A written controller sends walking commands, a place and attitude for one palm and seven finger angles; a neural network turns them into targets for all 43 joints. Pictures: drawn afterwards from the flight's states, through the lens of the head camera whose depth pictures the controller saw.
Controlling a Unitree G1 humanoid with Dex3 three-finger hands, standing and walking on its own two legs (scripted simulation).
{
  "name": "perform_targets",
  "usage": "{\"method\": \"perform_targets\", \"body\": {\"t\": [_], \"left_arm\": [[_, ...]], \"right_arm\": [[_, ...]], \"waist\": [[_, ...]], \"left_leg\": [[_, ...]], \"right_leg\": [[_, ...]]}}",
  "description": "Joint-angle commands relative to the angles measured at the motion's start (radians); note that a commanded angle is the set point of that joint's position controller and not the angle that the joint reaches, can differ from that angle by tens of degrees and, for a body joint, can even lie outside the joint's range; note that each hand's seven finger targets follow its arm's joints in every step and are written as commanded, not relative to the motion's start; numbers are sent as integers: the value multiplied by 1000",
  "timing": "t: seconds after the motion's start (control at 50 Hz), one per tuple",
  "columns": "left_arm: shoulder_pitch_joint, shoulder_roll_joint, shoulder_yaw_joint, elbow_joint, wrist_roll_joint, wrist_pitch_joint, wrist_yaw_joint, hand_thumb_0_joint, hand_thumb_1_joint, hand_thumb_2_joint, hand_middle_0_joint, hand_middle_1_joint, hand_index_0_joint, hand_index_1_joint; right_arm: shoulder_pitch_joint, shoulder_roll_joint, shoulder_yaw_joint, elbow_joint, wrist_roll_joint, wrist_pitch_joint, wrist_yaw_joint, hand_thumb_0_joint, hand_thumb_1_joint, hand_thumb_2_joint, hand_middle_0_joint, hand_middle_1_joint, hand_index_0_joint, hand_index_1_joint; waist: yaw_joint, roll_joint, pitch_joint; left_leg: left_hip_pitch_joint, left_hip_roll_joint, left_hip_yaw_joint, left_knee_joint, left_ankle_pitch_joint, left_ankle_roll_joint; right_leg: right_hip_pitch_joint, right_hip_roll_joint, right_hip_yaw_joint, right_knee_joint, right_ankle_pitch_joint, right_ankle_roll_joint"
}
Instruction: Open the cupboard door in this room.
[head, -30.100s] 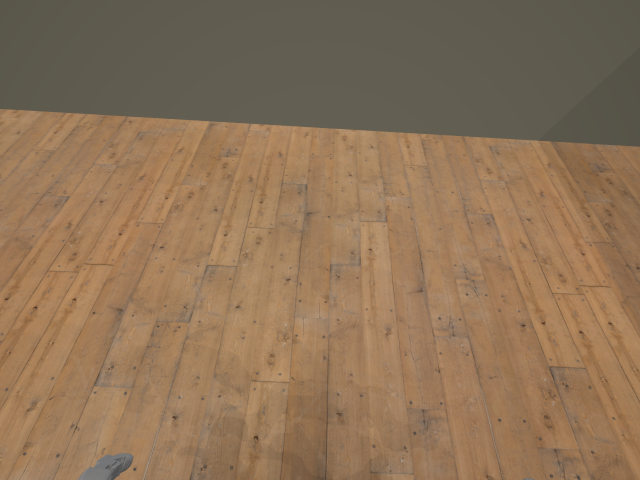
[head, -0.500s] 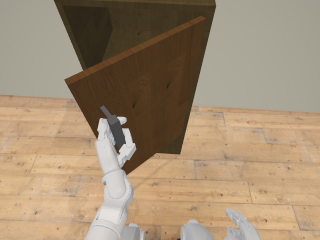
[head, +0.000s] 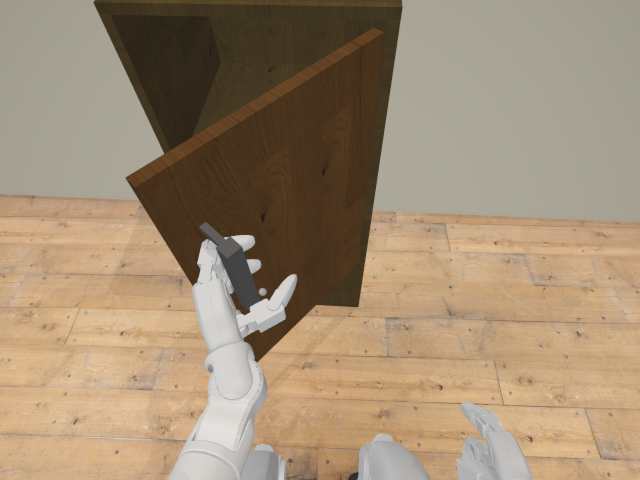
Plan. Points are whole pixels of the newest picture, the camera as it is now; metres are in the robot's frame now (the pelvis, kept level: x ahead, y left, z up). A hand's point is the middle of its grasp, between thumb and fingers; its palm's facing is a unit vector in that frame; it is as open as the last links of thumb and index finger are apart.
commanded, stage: open thumb and fingers to let go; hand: left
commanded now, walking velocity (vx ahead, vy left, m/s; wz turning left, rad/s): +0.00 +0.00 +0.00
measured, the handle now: (230, 268) +0.37 +0.13 +0.03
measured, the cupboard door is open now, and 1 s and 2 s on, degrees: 51 53 53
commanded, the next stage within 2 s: slide the hand sideways off the handle in 0.46 s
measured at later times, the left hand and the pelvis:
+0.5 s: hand (262, 295) +0.33 +0.08 +0.03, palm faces +0.29 -0.96 +0.00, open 15.0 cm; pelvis +0.00 +0.02 +0.00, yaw -1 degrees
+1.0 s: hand (248, 333) +0.28 +0.09 +0.04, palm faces -0.13 -0.99 +0.02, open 16.2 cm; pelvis +0.00 +0.04 -0.01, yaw -1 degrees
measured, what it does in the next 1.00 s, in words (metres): stands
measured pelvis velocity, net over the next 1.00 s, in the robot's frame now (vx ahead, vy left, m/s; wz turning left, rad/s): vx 0.00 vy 0.04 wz -0.03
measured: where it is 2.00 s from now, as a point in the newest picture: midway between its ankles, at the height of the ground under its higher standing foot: outside the picture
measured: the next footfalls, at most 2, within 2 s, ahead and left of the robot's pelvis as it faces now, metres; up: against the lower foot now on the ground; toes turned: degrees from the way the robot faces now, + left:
none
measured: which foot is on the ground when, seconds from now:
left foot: down 0.00-1.00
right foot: down 0.00-1.00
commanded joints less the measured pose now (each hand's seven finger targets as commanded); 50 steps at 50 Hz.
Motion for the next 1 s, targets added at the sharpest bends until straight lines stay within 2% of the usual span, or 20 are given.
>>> {"method": "perform_targets", "body": {"t": [0.0, 0.06, 0.18, 0.26, 0.28, 0.34, 0.42, 0.52, 0.54, 0.56, 0.58, 0.6, 0.64, 0.68, 0.74, 0.78, 0.82, 0.88, 0.92, 0.98], "left_arm": [[-236, 41, 38, -216, 8, -82, 0, 0, -430, 330, -305, -1207, -305, -1207], [-212, 18, 26, -192, 5, -79, 1, 0, -500, 300, -300, -1200, -300, -1200], [-204, 18, 22, -203, 20, -80, 13, 0, -500, 300, -250, -900, -250, -900], [-194, -27, -16, -215, 32, -73, 23, 0, -500, 300, -217, -700, -217, -700], [-169, -11, 4, -204, 32, -67, 25, 0, -500, 300, -208, -650, -208, -650], [-192, -50, -35, -218, 46, -63, 34, 0, -500, 300, -183, -500, -183, -500], [-174, -43, -32, -239, 60, -59, 48, 0, -500, 300, -150, -300, -150, -300], [-223, -76, -58, -239, 63, -48, 61, 0, -500, 300, -150, -300, -150, -300], [-221, -78, -55, -246, 67, -48, 65, 0, -500, 300, -150, -300, -150, -300], [-162, 14, -265, -246, 182, -70, -147, 0, -500, 300, -150, -300, -150, -300], [-217, 110, -156, -306, 138, -103, -259, 0, -500, 300, -150, -300, -150, -300], [-224, 143, -144, -317, 129, -125, -329, 0, -500, 300, -150, -300, -150, -300], [-222, 114, -195, -323, 82, -129, -454, 0, -500, 300, -150, -300, -150, -300], [-221, 78, -188, -329, -46, -102, -555, 0, -500, 300, -150, -300, -150, -300], [-144, 75, -80, -301, -193, -37, -573, 0, -500, 300, -150, -300, -150, -300], [-83, 84, -47, -336, -211, -19, -545, 0, -500, 300, -150, -300, -150, -300], [-30, 76, -61, -365, -175, -25, -510, 0, -500, 300, -150, -300, -150, -300], [35, 133, -42, -382, -96, -58, -470, 0, -500, 300, -150, -300, -150, -300], [36, 132, -68, -420, -57, -78, -460, 0, -500, 300, -150, -300, -150, -300], [68, 138, -85, -466, -44, -75, -470, 0, -500, 300, -150, -300, -150, -300]], "right_arm": [[-34, -90, -30, -134, 2, -38, -10, 0, -900, -900, 200, 300, 200, 300], [-24, -94, -33, -136, 0, -40, -2, 0, -900, -900, 200, 300, 200, 300], [-14, -100, -38, -140, 1, -37, 1, 0, -900, -900, 200, 300, 200, 300], [0, -99, -40, -142, -5, -36, 11, 0, -900, -900, 200, 300, 200, 300], [1, -102, -39, -146, -4, -34, 11, 0, -900, -900, 200, 300, 200, 300], [-3, -97, -38, -150, -6, -33, 14, 0, -900, -900, 200, 300, 200, 300], [-6, -98, -38, -155, -8, -35, 18, 0, -900, -900, 200, 300, 200, 300], [-20, -97, -32, -154, -8, -37, 18, 0, -900, -900, 200, 300, 200, 300], [-18, -96, -33, -155, -10, -38, 18, 0, -900, -900, 200, 300, 200, 300], [44, -136, -33, -137, -8, -33, 21, 0, -900, -900, 200, 300, 200, 300], [62, -138, -43, -164, 5, -27, 17, 0, -900, -900, 200, 300, 200, 300], [46, -133, -42, -173, 10, -24, 9, 0, -900, -900, 200, 300, 200, 300], [41, -132, -36, -191, 28, -35, 2, 0, -900, -900, 200, 300, 200, 300], [29, -136, -24, -216, 57, -47, -4, 0, -900, -900, 200, 300, 200, 300], [12, -144, -18, -234, 82, -57, -17, 0, -900, -900, 200, 300, 200, 300], [3, -148, -15, -255, 83, -62, -13, 0, -900, -900, 200, 300, 200, 300], [14, -144, -19, -263, 74, -62, 0, 0, -900, -900, 200, 300, 200, 300], [26, -148, -27, -269, 61, -55, 19, 0, -900, -900, 200, 300, 200, 300], [20, -146, -31, -279, 55, -49, 30, 0, -900, -900, 200, 300, 200, 300], [15, -149, -33, -301, 59, -39, 34, 0, -900, -900, 200, 300, 200, 300]], "waist": [[-5, -117, -302], [-3, -120, -307], [3, -109, -325], [6, -78, -336], [13, -101, -329], [7, -80, -312], [16, -78, -320], [-2, -79, -283], [7, -61, -295], [-73, -100, -270], [-48, -90, -344], [-26, -66, -368], [-39, -44, -325], [-38, -22, -285], [-9, -92, -253], [21, -76, -271], [23, -82, -278], [33, -85, -250], [26, -50, -253], [25, -38, -244]], "left_leg": [[-58, -39, 17, -76, 94, 36], [-43, -38, 19, -82, 108, 36], [-16, -36, 18, -93, 136, 39], [25, -34, 21, -106, 186, 39], [18, -33, 18, -108, 189, 39], [34, -31, 16, -117, 179, 38], [49, -27, 11, -123, 192, 36], [54, -24, 1, -125, 161, 36], [59, -25, 3, -125, 170, 34], [80, -19, 5, -97, 173, 49], [66, -25, 4, -84, 196, 55], [59, -30, 7, -87, 192, 55], [69, -31, -1, -92, 160, 57], [85, -32, -9, -117, 120, 56], [72, -34, -15, -151, 76, 49], [81, -37, -17, -162, 110, 45], [85, -32, -15, -149, 159, 43], [51, -27, -22, -128, 176, 42], [49, -26, -15, -112, 159, 41], [52, -25, -21, -118, 123, 42]], "right_leg": [[400, -63, 245, -263, 96, 83], [385, -53, 214, -246, 120, 79], [370, -35, 179, -220, 144, 69], [352, -18, 127, -183, 226, 61], [355, -15, 122, -182, 227, 59], [326, -9, 107, -176, 203, 56], [311, -2, 89, -161, 206, 50], [259, 3, 73, -160, 146, 49], [261, 4, 71, -155, 151, 46], [237, -6, 97, -143, 225, 48], [289, -15, 108, -127, 276, 42], [321, -17, 119, -116, 291, 41], [290, -15, 113, -125, 250, 42], [277, -7, 109, -158, 170, 38], [294, 0, 91, -199, 64, 47], [299, 0, 73, -176, 84, 42], [278, -1, 62, -143, 142, 44], [240, -2, 63, -105, 147, 37], [208, -4, 71, -92, 133, 37], [191, 1, 70, -97, 83, 32]]}}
